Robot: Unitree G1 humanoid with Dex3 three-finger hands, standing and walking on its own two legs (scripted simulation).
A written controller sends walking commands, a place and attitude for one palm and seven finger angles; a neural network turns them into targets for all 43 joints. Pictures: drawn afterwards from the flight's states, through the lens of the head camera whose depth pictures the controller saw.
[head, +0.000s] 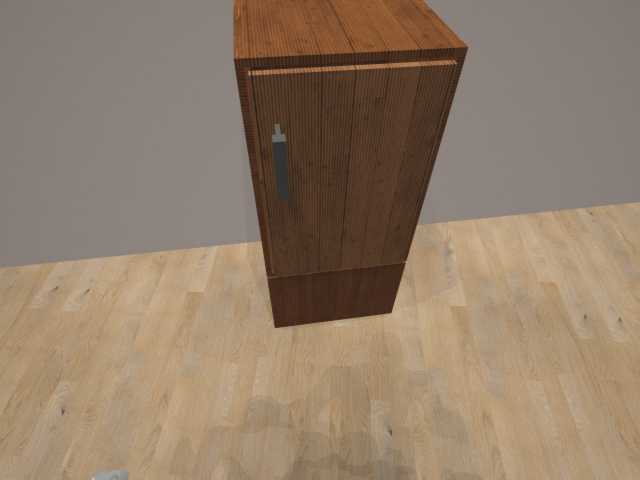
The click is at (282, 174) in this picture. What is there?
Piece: cupboard door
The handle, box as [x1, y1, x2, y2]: [272, 124, 289, 199]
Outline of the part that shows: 274,124 275,134 272,135 277,195 278,199 289,198 285,137 284,134 280,133 279,124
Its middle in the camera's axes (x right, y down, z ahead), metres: -0.08 -0.15 +0.78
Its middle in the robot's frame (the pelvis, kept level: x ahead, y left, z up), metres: +0.69 +0.12 -0.01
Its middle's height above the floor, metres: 0.76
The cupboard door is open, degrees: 0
